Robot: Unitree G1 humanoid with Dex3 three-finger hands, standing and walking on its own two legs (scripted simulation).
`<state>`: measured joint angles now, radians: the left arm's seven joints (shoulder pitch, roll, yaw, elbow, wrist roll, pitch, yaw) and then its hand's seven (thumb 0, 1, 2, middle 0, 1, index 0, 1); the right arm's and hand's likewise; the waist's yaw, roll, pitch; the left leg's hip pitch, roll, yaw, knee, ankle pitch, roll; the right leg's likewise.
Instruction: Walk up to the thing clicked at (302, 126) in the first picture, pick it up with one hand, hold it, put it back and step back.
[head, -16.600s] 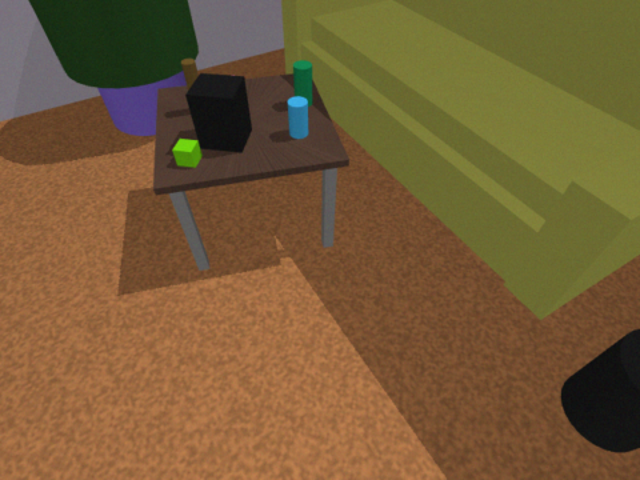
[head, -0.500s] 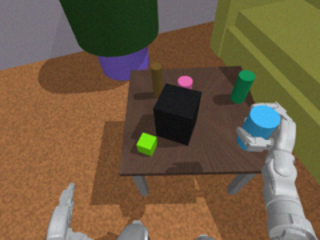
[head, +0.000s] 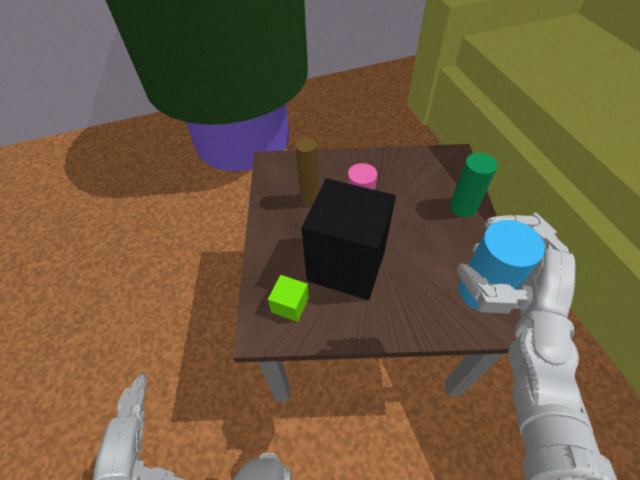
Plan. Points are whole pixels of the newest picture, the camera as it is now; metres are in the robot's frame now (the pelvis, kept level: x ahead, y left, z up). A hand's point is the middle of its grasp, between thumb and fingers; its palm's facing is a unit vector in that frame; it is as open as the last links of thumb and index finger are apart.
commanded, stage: hold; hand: right
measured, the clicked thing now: (497, 269) +0.37 -0.19 +0.04
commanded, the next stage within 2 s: none
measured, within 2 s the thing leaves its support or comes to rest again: neither
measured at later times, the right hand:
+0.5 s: hand (498, 272) +0.35 -0.19 +0.06, palm faces +0.27 +0.96 -0.01, open 9.1 cm
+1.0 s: hand (500, 277) +0.34 -0.19 +0.06, palm faces +0.27 +0.96 -0.01, open 9.1 cm
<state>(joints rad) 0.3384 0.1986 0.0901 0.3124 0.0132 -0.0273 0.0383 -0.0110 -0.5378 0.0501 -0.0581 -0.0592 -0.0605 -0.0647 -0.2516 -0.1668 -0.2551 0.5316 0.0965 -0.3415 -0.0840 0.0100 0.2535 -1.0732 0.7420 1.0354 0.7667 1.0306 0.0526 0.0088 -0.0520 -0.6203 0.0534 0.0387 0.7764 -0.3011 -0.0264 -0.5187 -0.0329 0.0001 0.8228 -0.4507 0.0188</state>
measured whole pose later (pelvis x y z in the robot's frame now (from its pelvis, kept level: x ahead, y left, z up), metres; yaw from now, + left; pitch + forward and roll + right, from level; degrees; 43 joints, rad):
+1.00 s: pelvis +0.00 +0.00 +0.01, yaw +0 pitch +6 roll +0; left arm 0.31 0.19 0.10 0.38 0.01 -0.05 0.05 -0.01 -0.53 0.05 -0.06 -0.06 -0.06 -0.06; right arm -0.15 -0.14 -0.20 0.44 0.10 -0.32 -0.10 0.01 0.27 -1.09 0.74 1.04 0.77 1.04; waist 0.03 0.01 -0.03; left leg -0.52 0.06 0.04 0.71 -0.29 -0.03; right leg -0.42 -0.03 0.00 0.75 -0.43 0.02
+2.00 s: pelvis +0.00 +0.00 +0.01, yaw +0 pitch +6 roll +0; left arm 0.30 0.20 0.10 0.39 0.01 -0.06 0.06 -0.01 -0.53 0.05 -0.05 -0.05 -0.06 -0.05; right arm -0.18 -0.14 -0.21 0.47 0.10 -0.33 -0.10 0.01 0.28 -1.10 0.74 1.05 0.77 1.05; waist 0.04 0.01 -0.03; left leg -0.52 0.06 0.04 0.70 -0.28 -0.03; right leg -0.42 -0.03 0.00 0.74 -0.42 0.02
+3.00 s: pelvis -0.02 +0.00 -0.04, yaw +0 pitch +18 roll +1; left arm 0.35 0.22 0.05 0.11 0.07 -0.11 -0.01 -0.01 -0.52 0.05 -0.06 -0.06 -0.07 -0.06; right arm -0.68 -0.39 -0.46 1.08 0.02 -0.51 -0.06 0.01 0.31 -1.13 0.75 1.06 0.78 1.05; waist 0.18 0.06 -0.07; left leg -0.97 0.05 0.03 0.99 -0.34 -0.02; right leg -0.88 -0.04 0.01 1.07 -0.51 0.02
